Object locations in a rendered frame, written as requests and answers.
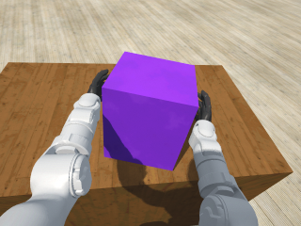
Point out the right robot forearm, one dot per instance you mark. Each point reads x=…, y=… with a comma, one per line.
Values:
x=213, y=174

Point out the pedestal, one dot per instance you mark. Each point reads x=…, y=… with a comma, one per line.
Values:
x=36, y=99

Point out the left robot hand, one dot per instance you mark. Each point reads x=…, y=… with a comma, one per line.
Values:
x=97, y=83

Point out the robot right upper arm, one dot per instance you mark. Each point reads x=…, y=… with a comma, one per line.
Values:
x=221, y=210

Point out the robot left upper arm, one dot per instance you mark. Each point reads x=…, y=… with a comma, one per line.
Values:
x=58, y=180

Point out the left robot forearm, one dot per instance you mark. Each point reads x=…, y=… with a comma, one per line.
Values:
x=79, y=129

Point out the carton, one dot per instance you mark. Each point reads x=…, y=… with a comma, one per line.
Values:
x=149, y=105

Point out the right robot hand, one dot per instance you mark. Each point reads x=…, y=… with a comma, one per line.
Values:
x=205, y=108

